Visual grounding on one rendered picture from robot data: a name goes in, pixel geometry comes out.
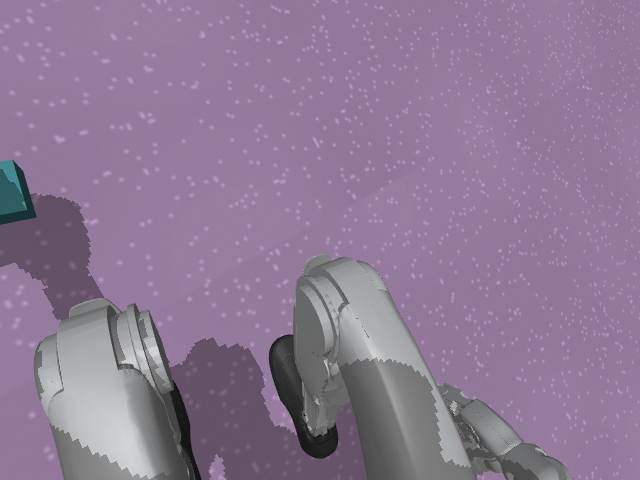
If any right robot foot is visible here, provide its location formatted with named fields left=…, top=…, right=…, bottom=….
left=269, top=335, right=338, bottom=459

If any small box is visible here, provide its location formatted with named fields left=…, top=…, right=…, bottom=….
left=0, top=160, right=37, bottom=225

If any right robot hand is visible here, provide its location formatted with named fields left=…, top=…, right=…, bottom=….
left=438, top=383, right=525, bottom=476

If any left robot foot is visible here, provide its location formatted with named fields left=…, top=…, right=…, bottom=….
left=170, top=381, right=202, bottom=480

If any right robot arm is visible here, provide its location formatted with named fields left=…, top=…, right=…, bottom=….
left=501, top=443, right=574, bottom=480

